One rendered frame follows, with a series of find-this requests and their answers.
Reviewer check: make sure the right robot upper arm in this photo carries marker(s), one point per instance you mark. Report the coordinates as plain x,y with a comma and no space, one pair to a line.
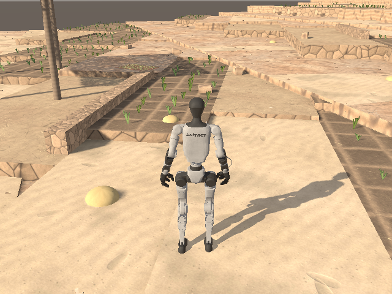
218,140

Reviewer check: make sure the robot shin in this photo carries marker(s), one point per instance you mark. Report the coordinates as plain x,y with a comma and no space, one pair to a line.
182,221
209,221

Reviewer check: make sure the right robot hand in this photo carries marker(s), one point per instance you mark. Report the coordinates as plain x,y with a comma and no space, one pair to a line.
222,175

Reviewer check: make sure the robot right shin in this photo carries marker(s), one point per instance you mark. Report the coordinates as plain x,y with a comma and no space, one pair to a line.
209,221

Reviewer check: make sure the robot left shin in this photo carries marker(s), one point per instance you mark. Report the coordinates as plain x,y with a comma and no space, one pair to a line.
182,221

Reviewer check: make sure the left robot hand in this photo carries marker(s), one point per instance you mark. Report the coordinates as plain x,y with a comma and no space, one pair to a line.
164,178

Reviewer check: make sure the left robot upper arm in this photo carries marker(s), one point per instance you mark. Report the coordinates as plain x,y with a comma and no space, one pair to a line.
174,138

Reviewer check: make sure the robot right forearm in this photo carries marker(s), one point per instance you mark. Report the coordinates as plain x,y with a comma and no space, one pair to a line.
223,163

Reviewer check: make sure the robot left forearm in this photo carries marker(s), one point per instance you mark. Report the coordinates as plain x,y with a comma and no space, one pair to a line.
167,164

